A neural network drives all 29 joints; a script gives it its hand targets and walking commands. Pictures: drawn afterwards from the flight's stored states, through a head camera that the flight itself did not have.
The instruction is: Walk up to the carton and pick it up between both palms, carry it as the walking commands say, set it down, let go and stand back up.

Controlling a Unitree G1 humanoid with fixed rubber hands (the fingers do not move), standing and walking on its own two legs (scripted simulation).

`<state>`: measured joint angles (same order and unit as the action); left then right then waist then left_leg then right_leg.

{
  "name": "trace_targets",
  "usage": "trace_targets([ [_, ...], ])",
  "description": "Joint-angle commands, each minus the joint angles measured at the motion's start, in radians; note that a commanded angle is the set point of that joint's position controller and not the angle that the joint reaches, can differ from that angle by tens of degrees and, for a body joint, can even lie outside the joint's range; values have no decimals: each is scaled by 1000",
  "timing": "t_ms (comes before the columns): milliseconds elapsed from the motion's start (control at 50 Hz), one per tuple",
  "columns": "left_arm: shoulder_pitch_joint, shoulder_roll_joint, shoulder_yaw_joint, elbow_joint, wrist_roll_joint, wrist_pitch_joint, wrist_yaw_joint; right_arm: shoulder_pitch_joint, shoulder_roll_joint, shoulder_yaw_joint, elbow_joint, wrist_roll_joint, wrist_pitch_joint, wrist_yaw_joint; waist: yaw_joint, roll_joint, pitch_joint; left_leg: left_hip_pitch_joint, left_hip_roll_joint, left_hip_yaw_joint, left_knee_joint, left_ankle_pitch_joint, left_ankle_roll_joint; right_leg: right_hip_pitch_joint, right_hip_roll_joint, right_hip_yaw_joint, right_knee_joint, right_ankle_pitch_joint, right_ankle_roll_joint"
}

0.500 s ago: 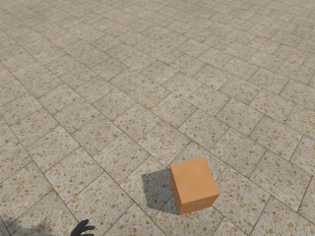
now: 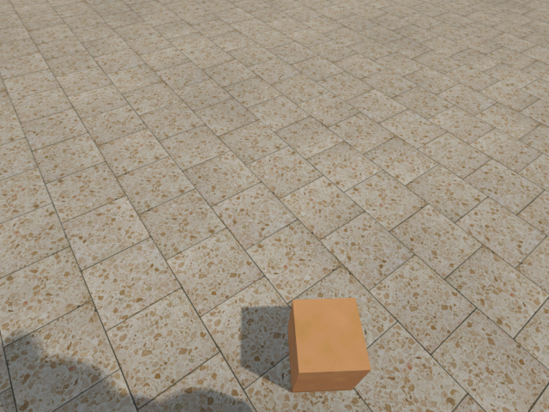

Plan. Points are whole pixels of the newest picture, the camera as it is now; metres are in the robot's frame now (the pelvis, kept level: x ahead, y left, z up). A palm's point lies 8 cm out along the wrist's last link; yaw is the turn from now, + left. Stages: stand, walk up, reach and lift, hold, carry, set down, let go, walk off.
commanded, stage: walk up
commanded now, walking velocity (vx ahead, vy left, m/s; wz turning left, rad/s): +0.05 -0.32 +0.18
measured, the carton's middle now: (323, 346) +0.43 -0.13 -0.63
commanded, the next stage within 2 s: stand in 0.96 s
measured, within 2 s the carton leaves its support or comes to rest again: neither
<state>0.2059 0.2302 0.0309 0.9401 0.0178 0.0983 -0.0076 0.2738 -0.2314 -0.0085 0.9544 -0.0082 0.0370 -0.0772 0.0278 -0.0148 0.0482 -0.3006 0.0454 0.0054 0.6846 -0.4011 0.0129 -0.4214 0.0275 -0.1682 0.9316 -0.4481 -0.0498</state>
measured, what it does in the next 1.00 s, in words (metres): steps to the right: right foot, then left foot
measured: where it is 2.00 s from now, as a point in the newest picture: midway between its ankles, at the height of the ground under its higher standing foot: outside the picture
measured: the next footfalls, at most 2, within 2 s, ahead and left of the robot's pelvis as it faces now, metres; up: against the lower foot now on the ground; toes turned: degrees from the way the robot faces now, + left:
right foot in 0.28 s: +0.07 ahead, -0.25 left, +0.00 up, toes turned -1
left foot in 0.66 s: -0.01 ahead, +0.02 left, +0.00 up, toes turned +4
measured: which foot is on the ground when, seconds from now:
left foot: down 0.00-0.28, up 0.30-0.64, down 0.66-1.00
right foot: up 0.00-0.26, down 0.28-1.00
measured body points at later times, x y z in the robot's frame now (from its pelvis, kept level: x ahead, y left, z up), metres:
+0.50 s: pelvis +0.01 -0.12 +0.01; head +0.04 -0.14 +0.45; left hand +0.04 +0.15 -0.12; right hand +0.09 -0.36 -0.15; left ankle -0.03 +0.04 -0.68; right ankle +0.05 -0.23 -0.72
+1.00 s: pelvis +0.00 -0.14 +0.01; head +0.01 -0.14 +0.46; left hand +0.06 +0.12 -0.13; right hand +0.06 -0.38 -0.14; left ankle -0.05 +0.01 -0.72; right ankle +0.04 -0.24 -0.72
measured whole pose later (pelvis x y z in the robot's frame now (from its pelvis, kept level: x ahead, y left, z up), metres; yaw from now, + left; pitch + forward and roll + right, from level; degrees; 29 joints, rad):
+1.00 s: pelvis +0.00 -0.14 +0.01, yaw +3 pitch +0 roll +0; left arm 0.22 0.22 0.01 0.94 0.02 0.00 0.00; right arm 0.27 -0.21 -0.01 0.96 -0.01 0.01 -0.03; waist 0.02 0.01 0.01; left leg -0.20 0.08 0.01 0.55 -0.35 -0.05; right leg -0.31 -0.03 -0.11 0.56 -0.25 -0.02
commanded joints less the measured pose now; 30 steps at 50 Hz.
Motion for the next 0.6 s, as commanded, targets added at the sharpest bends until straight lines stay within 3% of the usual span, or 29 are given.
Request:
trace_targets([
  [0,-85,90,31,-91,26,-17,-18,83,-193,-78,-45,-27,-1,-12,-56,179,82,92,334,-387,-405,365,157,-281,-88,204,226,33,117],
  [20,-86,96,36,-92,25,-18,-23,86,-193,-77,-47,-27,-11,-8,-52,206,68,103,298,-341,-390,478,144,-243,-75,186,225,59,120],
  [60,-96,90,38,-86,20,-8,-27,116,-200,-87,-51,-25,-20,-1,-54,264,41,104,282,-299,-376,570,134,-198,-67,165,223,77,133],
  [80,-114,90,29,-100,18,-6,-28,142,-219,-97,-43,-26,-18,0,-62,280,37,128,288,-302,-366,584,125,-199,-75,157,169,56,135],
  [100,-147,76,22,-115,11,-7,-28,172,-210,-98,-35,-26,-22,0,-81,287,47,169,287,-302,-349,695,124,-218,-71,146,94,47,133],
  [160,-184,69,14,-126,-1,-14,-35,181,-226,-117,-26,-30,-23,-3,-94,326,16,189,288,-287,-330,716,107,-117,-94,142,-103,25,126],
  [200,-123,57,3,-109,-9,-28,-38,124,-223,-119,-28,-34,-19,-1,-51,338,-38,132,260,-224,-302,740,86,59,-65,107,-269,72,106],
  [220,-37,47,2,-75,-13,-36,-35,73,-209,-115,-42,-33,-19,6,-5,304,-75,55,228,-174,-253,699,62,206,-55,86,-395,181,99],
  [240,57,78,8,-39,-13,-51,-28,78,-173,-106,-46,-30,-22,13,25,230,-139,10,169,-110,-146,544,23,367,-92,81,-542,315,89],
  [260,148,142,31,-14,-5,-72,-18,92,-111,-90,-61,-33,-25,13,61,-12,-206,-86,69,-50,28,173,-16,501,-206,151,-589,514,80],
  [280,168,237,61,0,8,-84,-7,96,-35,-61,-86,-34,-18,12,63,-318,-229,-260,-38,51,269,-225,-49,532,-460,367,-591,762,16],
  [300,149,250,55,0,11,-74,-1,83,-69,-68,-95,-31,-3,6,39,-317,-237,-233,7,-13,403,-290,-44,437,-459,376,-597,665,-57],
  [320,107,212,43,-15,8,-78,12,51,-76,-74,-101,-31,-3,19,21,-259,-175,-278,21,-29,448,-238,-44,413,-432,335,-598,627,-59],
  [340,101,170,22,-9,5,-89,21,28,-93,-80,-99,-27,-5,35,12,-162,-152,-281,34,-57,442,-168,-59,414,-418,322,-584,729,-56],
  [360,58,144,25,-16,-3,-93,28,47,-91,-81,-82,-22,-11,44,-2,-178,-164,-264,47,-42,446,-110,-57,412,-372,238,-571,737,-57],
  [400,49,128,21,-14,-4,-95,30,49,-75,-71,-57,-21,-5,59,-9,-192,-183,-210,27,-23,407,-86,-71,338,-345,221,-583,717,-62],
  [420,29,132,31,-26,0,-90,26,26,-74,-72,-63,-19,0,54,-7,-221,-162,-213,9,17,386,-95,-66,302,-314,179,-584,640,-75],
  [440,58,134,25,-24,6,-89,29,8,-70,-70,-69,-21,8,52,2,-197,-153,-202,8,4,374,-108,-69,277,-335,233,-601,567,-86],
  [460,62,133,23,-23,4,-89,34,8,-65,-70,-62,-21,9,52,-4,-178,-147,-192,-1,6,355,-98,-70,259,-337,239,-620,479,-88],
  [480,59,132,24,-28,5,-86,34,-1,-63,-65,-59,-19,9,50,0,-190,-126,-182,9,9,310,-106,-75,229,-336,231,-630,417,-103],
  [500,45,144,24,-32,6,-81,32,-13,-69,-63,-61,-15,9,51,-1,-206,-123,-147,6,11,267,-109,-71,191,-322,239,-643,351,-95],
  [540,36,146,29,-32,10,-75,33,-25,-60,-54,-55,-10,-4,51,-3,-198,-126,-94,-7,30,154,-102,-67,172,-326,250,-649,258,-106],
  [560,45,142,27,-27,11,-68,31,-24,-53,-43,-48,-11,-9,53,-9,-186,-106,-39,-3,40,55,-56,-66,141,-321,244,-655,193,-99],
  [580,35,145,34,-22,5,-61,29,10,-54,-43,-32,-8,-15,48,-30,-174,-117,5,-15,72,-58,39,-64,166,-278,191,-610,191,-78],
])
